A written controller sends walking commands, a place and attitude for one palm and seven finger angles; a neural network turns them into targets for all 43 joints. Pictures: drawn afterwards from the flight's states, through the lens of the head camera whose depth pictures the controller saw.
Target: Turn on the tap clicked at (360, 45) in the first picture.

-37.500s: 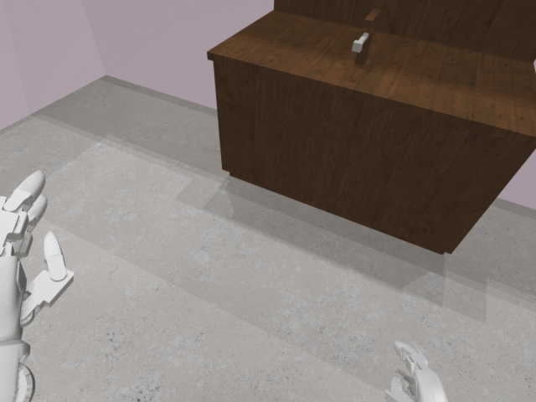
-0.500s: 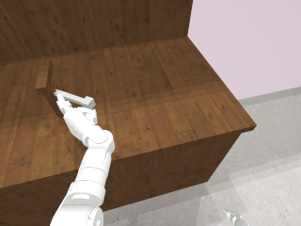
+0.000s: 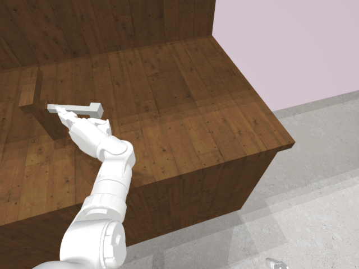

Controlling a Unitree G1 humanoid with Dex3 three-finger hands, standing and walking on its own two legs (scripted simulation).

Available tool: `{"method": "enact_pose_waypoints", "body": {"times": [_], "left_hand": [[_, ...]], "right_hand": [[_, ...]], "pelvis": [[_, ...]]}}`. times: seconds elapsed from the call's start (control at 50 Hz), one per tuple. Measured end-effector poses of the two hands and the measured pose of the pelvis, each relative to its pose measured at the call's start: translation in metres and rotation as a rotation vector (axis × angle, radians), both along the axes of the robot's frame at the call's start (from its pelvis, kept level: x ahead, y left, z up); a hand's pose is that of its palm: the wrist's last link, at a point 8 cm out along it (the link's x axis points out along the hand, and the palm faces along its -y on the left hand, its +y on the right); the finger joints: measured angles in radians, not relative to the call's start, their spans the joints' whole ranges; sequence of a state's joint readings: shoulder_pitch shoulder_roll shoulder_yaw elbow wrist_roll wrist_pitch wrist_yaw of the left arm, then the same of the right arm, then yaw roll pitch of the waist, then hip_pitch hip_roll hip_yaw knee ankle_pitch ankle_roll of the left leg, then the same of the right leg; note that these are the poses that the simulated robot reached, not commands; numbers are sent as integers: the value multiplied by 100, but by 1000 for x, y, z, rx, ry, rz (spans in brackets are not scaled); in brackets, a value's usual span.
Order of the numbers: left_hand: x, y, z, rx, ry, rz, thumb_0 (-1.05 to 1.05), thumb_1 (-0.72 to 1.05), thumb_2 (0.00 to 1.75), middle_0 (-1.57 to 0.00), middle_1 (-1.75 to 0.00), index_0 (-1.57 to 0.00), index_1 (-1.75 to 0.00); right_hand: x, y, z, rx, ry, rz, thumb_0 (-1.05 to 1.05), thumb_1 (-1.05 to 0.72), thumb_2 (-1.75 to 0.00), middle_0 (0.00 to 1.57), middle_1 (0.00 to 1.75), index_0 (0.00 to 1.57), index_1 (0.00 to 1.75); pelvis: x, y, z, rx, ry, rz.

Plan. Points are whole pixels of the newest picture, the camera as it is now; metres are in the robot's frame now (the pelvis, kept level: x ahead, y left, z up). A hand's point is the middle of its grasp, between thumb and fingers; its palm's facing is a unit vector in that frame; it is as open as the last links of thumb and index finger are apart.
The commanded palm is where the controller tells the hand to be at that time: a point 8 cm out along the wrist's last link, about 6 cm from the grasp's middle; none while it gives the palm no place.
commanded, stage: push the lever round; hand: left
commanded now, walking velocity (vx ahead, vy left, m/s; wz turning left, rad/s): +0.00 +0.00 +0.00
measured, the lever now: (95, 110) +0.47 +0.21 +0.09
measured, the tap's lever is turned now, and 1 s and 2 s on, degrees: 68 82 82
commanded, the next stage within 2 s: lift the hand up off the lever in 0.24 s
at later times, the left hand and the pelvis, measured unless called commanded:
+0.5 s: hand (106, 119) +0.45 +0.18 +0.08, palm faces +0.81 -0.57 -0.13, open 8.1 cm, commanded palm +0.39 +0.20 +0.08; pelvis -0.01 +0.00 +0.00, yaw -1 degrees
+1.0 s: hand (101, 115) +0.44 +0.18 +0.09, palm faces +0.78 -0.62 -0.10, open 7.8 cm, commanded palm +0.38 +0.20 +0.10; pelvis +0.01 +0.02 +0.01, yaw -1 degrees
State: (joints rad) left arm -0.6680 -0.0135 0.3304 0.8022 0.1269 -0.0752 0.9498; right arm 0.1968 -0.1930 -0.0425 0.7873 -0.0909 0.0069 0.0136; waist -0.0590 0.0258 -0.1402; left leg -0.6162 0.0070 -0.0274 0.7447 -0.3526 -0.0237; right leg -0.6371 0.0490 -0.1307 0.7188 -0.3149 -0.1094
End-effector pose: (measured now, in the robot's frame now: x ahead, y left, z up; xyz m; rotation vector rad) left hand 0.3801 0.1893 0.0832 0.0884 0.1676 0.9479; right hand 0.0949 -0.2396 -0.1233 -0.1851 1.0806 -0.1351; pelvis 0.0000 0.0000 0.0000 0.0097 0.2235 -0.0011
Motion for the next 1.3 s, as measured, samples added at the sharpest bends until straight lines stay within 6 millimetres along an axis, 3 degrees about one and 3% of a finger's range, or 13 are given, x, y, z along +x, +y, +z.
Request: {"method": "enact_pose_waypoints", "body": {"times": [0.3, 0.7, 0.86, 1.16, 1.3], "left_hand": [[8, 2, 0, -2, -8, 13, 1, 90, 90, -15, -15, -9, -13], [15, 12, 8, -12, -20, 4, 1, 90, 90, -15, -15, -13, -14], [14, 15, 15, -14, -35, -24, 1, 90, 90, -15, -15, -15, -15], [3, 10, 27, -34, -22, -44, 1, 90, 90, -15, -15, -15, -15], [0, 13, 34, -30, -17, -35, 1, 90, 90, -15, -15, -15, -15]], "right_hand": [[-20, -15, 2, -30, 17, -37, 1, -90, -90, 20, 30, 20, 30], [-37, -1, 2, -2, 41, -52, 1, -90, -90, 20, 30, 20, 30], [-24, 5, 7, 0, 23, -33, 1, -90, -90, 20, 30, 20, 30], [29, 24, 18, 25, -74, 27, 1, -90, -90, 20, 30, 20, 30], [43, 29, 22, 32, -101, 47, 1, -90, -90, 20, 30, 20, 30]], "pelvis": [[-6, -3, -1, -1, 11, -2], [-3, 6, 1, -5, 6, -14], [4, 13, 5, -10, -10, -12], [13, 19, 10, -11, -52, -8], [13, 17, 12, -10, -63, -3]]}}
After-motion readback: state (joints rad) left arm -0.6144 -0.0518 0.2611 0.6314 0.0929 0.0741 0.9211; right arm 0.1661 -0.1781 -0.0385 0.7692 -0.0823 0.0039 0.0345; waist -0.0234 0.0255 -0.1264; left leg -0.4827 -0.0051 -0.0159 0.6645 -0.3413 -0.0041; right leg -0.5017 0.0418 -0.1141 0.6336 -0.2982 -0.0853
